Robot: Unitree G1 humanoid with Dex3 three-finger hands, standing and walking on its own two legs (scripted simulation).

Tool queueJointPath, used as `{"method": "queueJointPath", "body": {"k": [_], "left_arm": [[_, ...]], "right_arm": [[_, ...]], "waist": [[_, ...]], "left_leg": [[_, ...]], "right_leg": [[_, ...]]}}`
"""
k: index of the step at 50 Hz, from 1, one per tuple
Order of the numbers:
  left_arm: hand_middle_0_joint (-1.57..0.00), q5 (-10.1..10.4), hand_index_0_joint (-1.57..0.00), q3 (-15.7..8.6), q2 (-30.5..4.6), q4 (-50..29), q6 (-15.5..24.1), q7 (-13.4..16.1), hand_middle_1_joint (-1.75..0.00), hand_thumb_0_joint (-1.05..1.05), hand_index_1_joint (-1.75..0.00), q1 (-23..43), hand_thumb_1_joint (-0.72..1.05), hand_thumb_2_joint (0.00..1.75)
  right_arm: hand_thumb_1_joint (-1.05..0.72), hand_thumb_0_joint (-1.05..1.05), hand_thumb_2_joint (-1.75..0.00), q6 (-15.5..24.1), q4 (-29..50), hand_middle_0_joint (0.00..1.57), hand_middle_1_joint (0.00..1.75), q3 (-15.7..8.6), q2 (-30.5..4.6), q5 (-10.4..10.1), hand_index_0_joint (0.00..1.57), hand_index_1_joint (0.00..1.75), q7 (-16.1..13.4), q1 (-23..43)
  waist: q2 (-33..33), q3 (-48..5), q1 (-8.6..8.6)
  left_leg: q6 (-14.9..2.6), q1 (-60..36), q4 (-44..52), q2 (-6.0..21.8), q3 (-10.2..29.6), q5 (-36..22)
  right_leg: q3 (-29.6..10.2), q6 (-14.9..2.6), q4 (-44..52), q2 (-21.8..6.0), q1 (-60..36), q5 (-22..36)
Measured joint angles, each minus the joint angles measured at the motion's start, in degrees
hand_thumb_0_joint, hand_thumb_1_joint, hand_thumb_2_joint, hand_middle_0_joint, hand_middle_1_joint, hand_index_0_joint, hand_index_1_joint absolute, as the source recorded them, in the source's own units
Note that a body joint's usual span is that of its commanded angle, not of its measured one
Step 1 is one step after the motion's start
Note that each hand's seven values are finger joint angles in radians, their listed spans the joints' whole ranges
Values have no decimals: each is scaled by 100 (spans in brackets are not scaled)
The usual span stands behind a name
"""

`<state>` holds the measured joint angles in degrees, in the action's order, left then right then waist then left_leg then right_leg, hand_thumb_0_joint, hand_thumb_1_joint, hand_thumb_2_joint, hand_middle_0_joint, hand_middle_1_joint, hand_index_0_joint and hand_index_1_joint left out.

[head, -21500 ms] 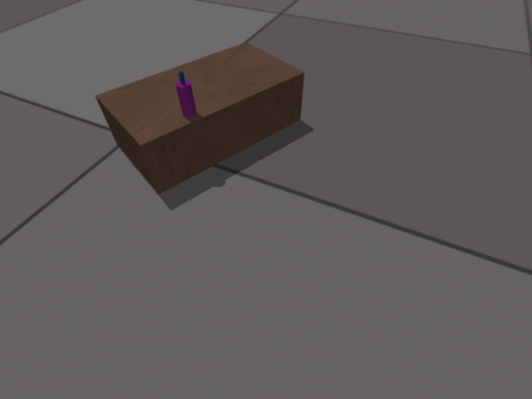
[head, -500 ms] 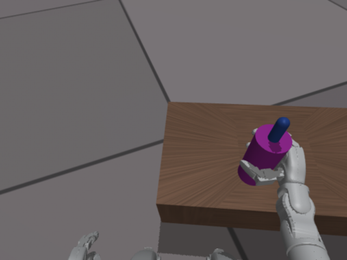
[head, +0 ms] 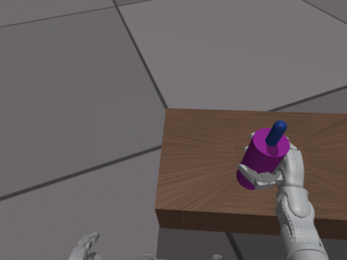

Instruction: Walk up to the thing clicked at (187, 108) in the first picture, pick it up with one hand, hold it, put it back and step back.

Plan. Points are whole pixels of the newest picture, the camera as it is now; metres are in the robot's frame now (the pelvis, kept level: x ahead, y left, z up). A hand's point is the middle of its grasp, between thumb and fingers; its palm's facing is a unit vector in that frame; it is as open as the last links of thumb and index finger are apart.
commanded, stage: hold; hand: right
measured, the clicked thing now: (263, 155) +0.33 -0.17 +0.07
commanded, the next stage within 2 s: none
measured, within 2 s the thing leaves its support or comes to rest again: neither
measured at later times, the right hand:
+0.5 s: hand (261, 165) +0.31 -0.16 +0.06, palm faces +0.12 +0.99 -0.01, open 9.5 cm
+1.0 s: hand (262, 164) +0.31 -0.17 +0.06, palm faces +0.12 +0.99 -0.01, open 9.5 cm
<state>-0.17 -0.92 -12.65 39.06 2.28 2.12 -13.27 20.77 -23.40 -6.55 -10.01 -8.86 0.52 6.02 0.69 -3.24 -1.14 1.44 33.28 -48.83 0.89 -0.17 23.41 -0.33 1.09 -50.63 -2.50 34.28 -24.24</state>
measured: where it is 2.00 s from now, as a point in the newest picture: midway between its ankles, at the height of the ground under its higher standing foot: outside the picture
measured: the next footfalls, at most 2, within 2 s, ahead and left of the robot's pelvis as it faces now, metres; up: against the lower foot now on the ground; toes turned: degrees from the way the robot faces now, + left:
none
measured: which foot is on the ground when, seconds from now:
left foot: down 0.00-1.00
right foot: down 0.00-1.00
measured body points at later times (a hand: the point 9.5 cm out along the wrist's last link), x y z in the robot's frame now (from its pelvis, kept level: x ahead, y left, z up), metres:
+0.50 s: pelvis -0.01 +0.00 +0.00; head +0.03 +0.00 +0.45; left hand +0.13 +0.25 -0.10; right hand +0.30 -0.22 +0.06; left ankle +0.01 +0.14 -0.70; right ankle +0.01 -0.13 -0.70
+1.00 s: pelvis -0.01 +0.00 +0.01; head +0.02 +0.00 +0.45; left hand +0.12 +0.24 -0.10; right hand +0.30 -0.22 +0.06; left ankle +0.01 +0.14 -0.70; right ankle +0.01 -0.13 -0.70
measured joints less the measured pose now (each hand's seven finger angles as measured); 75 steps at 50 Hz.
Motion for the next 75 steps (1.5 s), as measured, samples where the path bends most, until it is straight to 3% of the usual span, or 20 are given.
{"method": "queueJointPath", "body": {"k": [75], "left_arm": [[-21, -15, -20, 73, 60, 66, 138, 97, -31, 1, -31, 58, 89, 91]], "right_arm": [[27, 0, -102, -74, 189, 75, 94, -32, 18, -28, 75, 94, 11, -215]], "waist": [[5, 73, -10]], "left_leg": [[-4, -266, 230, -1, -15, -161]], "right_leg": [[-17, 1, 224, 7, -257, 165]]}}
